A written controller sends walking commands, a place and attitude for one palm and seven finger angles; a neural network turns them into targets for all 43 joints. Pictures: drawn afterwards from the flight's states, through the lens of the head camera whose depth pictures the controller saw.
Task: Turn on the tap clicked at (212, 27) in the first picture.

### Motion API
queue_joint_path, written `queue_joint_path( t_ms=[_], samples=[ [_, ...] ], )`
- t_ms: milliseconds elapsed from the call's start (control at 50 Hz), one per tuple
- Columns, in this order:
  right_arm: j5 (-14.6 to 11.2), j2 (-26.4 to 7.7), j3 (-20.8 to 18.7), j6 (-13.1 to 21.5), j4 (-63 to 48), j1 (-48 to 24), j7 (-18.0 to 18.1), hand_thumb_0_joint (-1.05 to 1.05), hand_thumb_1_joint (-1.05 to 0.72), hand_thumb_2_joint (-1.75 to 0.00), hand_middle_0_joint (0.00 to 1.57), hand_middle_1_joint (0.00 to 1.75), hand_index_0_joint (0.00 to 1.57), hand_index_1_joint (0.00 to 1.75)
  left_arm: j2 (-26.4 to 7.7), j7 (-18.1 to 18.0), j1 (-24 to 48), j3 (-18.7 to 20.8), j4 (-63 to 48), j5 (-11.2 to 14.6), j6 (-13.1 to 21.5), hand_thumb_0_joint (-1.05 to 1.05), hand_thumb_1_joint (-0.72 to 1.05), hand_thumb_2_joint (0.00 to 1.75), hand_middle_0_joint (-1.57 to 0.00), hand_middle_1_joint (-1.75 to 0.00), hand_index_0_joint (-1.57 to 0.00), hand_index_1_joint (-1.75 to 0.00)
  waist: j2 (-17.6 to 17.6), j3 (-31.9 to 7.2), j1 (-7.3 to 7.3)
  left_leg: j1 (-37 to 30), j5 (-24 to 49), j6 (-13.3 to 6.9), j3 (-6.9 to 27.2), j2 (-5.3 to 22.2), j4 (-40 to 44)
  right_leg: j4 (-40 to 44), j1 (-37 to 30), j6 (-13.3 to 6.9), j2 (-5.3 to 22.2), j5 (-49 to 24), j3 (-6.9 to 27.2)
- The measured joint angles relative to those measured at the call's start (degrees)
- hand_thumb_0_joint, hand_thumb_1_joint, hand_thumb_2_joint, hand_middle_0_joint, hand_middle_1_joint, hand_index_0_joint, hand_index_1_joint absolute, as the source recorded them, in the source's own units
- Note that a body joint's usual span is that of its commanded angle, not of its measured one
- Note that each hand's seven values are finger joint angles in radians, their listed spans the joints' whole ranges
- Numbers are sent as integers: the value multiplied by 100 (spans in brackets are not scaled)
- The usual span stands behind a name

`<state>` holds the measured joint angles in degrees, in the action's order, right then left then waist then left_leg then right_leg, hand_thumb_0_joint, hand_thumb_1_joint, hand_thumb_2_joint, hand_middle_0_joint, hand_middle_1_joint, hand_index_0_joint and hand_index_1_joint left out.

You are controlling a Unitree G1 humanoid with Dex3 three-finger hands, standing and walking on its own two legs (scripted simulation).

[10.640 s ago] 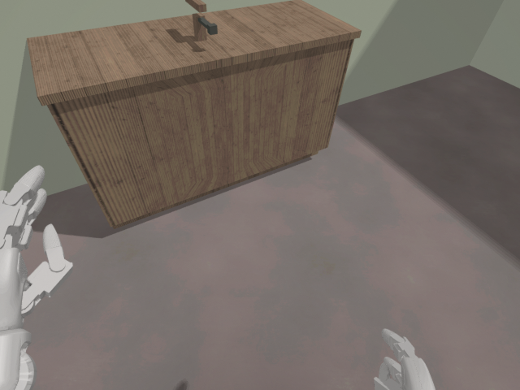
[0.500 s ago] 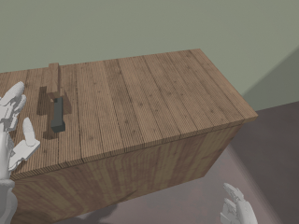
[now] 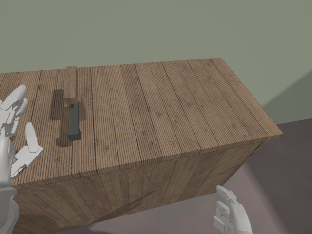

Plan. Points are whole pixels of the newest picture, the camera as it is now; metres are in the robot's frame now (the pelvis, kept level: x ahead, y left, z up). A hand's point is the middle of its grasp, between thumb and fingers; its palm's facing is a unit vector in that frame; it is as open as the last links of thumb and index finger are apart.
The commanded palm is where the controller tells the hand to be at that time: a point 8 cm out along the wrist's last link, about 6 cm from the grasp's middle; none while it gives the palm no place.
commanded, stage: come to a stop and stand still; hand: left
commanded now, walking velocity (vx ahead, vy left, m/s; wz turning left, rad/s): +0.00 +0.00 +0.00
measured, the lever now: (74, 133) +0.32 +0.25 +0.06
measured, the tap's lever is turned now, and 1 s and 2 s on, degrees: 0 0 0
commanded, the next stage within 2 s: look again from close up in 0.12 s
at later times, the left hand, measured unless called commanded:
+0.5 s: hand (47, 143) +0.23 +0.24 +0.16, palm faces +0.37 -0.86 -0.36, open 7.4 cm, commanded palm +0.17 +0.28 +0.18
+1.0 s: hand (62, 160) +0.20 +0.20 +0.17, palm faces +0.33 -0.84 -0.44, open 7.4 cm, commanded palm +0.14 +0.24 +0.18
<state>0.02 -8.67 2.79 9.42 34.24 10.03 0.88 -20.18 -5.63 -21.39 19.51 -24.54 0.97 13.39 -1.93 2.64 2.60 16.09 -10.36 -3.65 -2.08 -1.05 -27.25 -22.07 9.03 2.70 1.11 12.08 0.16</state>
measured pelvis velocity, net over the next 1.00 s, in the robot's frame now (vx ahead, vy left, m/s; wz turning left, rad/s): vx -0.02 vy -0.04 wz -0.02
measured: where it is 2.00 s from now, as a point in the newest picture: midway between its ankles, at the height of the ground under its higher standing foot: outside the picture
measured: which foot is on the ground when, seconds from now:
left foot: down 0.00-1.00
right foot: down 0.00-1.00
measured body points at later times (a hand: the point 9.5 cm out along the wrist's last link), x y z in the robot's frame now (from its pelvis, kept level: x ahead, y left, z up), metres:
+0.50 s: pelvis +0.01 +0.00 +0.00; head +0.03 +0.02 +0.45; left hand +0.20 +0.29 +0.18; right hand +0.20 -0.23 -0.07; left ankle +0.05 +0.07 -0.74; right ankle +0.00 -0.16 -0.74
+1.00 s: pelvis -0.02 -0.04 -0.01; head +0.03 -0.03 +0.44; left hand +0.17 +0.24 +0.19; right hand +0.18 -0.25 -0.08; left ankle +0.05 +0.07 -0.74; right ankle +0.00 -0.16 -0.74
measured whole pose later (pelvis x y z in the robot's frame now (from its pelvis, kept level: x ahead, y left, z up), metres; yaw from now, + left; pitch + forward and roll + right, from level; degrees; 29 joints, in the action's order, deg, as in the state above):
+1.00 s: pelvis -0.02 -0.04 -0.01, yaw -1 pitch +1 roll -2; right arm -0.1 -9.9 0.4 7.4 29.9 8.9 1.6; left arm -22.7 -4.4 -25.9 22.5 -32.2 3.5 14.3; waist 0.8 6.2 2.5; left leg 22.2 -9.9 -0.3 -0.8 2.9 -31.1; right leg -27.0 15.9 -0.5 -2.9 12.1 -0.7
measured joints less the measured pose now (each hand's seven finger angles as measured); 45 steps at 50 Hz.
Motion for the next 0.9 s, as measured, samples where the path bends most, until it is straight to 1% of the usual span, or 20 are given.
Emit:
queue_joint_path(
  t_ms=[160, 280, 380, 520, 620, 720, 900],
  samples=[
    [-23, -145, -102, -110, -98, -57, 48, 1, -90, -89, 20, 30, 21, 30, -37, -15, -87, 21, -186, 73, -56, 1, 89, 90, -21, -30, -21, -30, 4, 6, -4, -64, -24, 13, 5, -8, 63, 76, -71, -1, 7, 19, -5],
    [-54, -232, -179, -220, -89, -13, 94, 1, -90, -89, 20, 30, 21, 30, -40, -29, -181, 17, -111, 98, -122, 1, 89, 90, -21, -30, -21, -30, 15, -10, -36, -92, -47, 27, 3, 11, 86, 145, -115, -10, -12, 12, 0],
    [-67, -258, -212, -262, -86, 40, 122, 1, -90, -90, 20, 30, 20, 30, -34, -48, -216, -13, -149, 111, -189, 1, 89, 90, -21, -30, -21, -30, 7, 31, -78, -107, -54, 33, 14, 6, 90, 130, -125, -17, -9, 33, -11],
    [-73, -230, -209, -294, -80, 90, 130, 1, -90, -90, 20, 30, 20, 30, -118, -49, -330, 24, -276, 142, -133, 1, 89, 90, -21, -30, -21, -30, 53, 27, -116, -113, -54, 43, 20, 4, 97, 108, -120, -25, -7, 53, -17],
    [-83, -204, -186, -318, -61, 107, 139, 1, -90, -90, 20, 30, 20, 30, -101, -50, -325, 30, -163, 153, -162, 1, 89, 90, -21, -30, -21, -30, 107, -4, -104, -120, -31, 51, 22, 6, 140, 145, -124, -31, -10, 31, -19],
    [-84, -152, -154, -317, -141, 58, 151, 1, -90, -90, 20, 30, 20, 30, -87, -51, -247, 54, -204, 181, -189, 1, 89, 90, -21, -30, -21, -30, 81, 81, -48, -83, 42, 82, -2, 27, 197, 84, -19, -54, -27, 10, 8],
    [-40, -82, -172, -239, -377, -105, 73, 1, -90, -89, 20, 30, 21, 30, -197, 33, -318, 190, -593, 219, -40, 1, 89, 90, -21, -30, -21, -30, 117, 285, -14, 297, 64, 211, 16, 208, -92, -338, 441, -189, -202, 48, 4]
  ],
)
